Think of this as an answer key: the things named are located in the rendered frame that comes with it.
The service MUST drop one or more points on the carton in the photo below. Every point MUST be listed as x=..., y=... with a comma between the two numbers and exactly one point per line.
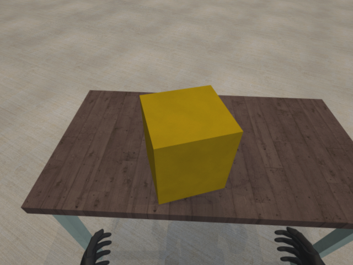
x=191, y=141

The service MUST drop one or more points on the table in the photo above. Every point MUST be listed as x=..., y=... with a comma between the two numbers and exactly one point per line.
x=293, y=167

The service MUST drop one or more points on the robot right hand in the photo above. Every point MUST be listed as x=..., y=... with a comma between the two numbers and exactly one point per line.
x=302, y=248

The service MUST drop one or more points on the robot left hand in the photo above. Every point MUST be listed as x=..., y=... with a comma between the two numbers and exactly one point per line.
x=90, y=255

